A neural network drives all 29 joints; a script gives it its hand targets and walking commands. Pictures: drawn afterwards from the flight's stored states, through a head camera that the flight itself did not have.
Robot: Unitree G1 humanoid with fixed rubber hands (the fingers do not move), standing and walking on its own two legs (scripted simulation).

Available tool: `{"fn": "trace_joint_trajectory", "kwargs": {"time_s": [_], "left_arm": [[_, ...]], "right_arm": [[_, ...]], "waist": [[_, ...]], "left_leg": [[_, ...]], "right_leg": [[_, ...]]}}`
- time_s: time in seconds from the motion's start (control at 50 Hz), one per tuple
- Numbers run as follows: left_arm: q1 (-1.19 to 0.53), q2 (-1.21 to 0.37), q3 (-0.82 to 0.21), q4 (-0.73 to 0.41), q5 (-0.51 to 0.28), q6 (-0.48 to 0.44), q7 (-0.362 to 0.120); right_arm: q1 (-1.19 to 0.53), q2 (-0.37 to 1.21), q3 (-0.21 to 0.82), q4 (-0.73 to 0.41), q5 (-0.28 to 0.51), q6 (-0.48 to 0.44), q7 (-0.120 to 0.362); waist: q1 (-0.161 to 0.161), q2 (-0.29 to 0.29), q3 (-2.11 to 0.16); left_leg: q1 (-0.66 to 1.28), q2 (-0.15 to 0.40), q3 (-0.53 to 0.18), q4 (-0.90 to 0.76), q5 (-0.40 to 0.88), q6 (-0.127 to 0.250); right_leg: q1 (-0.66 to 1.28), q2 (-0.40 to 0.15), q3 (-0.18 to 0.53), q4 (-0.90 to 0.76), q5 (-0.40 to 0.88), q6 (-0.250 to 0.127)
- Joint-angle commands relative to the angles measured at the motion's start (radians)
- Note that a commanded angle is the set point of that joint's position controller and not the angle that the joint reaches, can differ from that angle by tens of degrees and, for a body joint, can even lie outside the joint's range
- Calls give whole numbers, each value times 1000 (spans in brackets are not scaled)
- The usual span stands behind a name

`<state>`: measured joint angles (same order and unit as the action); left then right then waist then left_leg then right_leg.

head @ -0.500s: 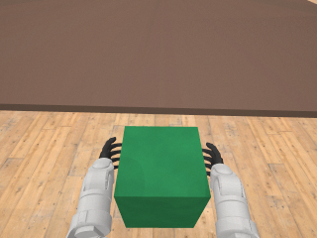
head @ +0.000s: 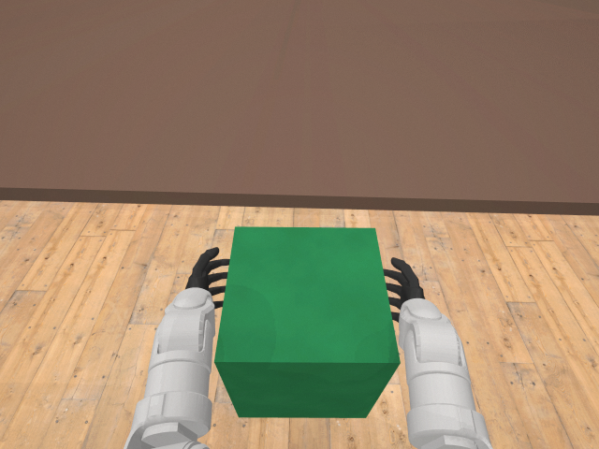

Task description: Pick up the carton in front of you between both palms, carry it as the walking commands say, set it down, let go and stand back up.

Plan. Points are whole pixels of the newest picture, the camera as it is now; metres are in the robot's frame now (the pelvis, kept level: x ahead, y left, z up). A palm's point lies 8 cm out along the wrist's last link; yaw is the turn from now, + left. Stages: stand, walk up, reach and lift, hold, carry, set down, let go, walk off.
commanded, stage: reach and lift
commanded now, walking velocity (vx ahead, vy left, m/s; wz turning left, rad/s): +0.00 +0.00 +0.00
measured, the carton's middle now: (303, 327) +0.30 +0.00 -0.04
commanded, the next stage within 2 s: hold in 0.36 s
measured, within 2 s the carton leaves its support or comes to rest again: neither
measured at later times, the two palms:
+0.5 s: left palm (195, 291) +0.29 +0.15 +0.06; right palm (415, 302) +0.29 -0.15 +0.05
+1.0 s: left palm (195, 292) +0.29 +0.15 +0.06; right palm (416, 303) +0.29 -0.15 +0.05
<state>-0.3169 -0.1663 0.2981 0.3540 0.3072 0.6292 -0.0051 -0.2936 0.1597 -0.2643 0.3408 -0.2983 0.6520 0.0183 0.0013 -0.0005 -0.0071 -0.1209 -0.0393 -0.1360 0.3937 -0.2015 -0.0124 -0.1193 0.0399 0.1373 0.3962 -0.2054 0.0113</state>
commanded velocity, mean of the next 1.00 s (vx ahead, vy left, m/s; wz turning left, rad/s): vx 0.00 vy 0.00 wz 0.00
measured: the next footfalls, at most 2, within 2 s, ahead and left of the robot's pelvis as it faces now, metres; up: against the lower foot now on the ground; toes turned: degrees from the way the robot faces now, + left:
none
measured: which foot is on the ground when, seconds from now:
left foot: down 0.00-1.00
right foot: down 0.00-1.00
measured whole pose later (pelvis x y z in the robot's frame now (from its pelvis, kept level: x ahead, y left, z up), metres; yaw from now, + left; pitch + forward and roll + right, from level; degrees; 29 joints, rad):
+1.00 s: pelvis +0.00 +0.00 +0.00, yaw +0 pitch -7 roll +0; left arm -0.32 -0.17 0.28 0.28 0.31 0.74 -0.01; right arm -0.30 0.16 -0.25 0.26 -0.30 0.77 0.03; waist 0.00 0.00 0.01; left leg -0.04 -0.04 -0.13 0.35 -0.18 -0.01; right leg -0.04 0.03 0.13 0.35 -0.19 0.01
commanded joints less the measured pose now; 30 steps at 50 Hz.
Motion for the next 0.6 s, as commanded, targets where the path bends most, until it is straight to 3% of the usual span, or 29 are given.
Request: {"fn": "trace_joint_trajectory", "kwargs": {"time_s": [0.0, 0.32, 0.42, 0.58], "left_arm": [[-397, -933, -535, 30, -233, 6, -249], [-350, -921, -563, -47, -258, 45, -244], [-363, -927, -625, -130, -297, 73, -239], [-389, -891, -553, -71, -258, 117, -243]], "right_arm": [[-467, 916, 526, -30, 237, -26, 226], [-420, 898, 555, -109, 259, 14, 222], [-435, 906, 615, -190, 294, 42, 218], [-457, 865, 541, -129, 257, 87, 224]], "waist": [[1, 1, -233], [-1, 1, -208], [-3, 1, -252], [-3, 4, -124]], "left_leg": [[70, -56, 72, -60, 188, -6], [97, -59, 65, -81, 229, -10], [133, -58, 60, -88, 277, -12], [88, -52, 70, -113, 109, -5]], "right_leg": [[77, 54, -67, -62, 188, 9], [111, 57, -62, -81, 231, 12], [147, 59, -60, -90, 279, 14], [97, 52, -70, -114, 106, 4]]}}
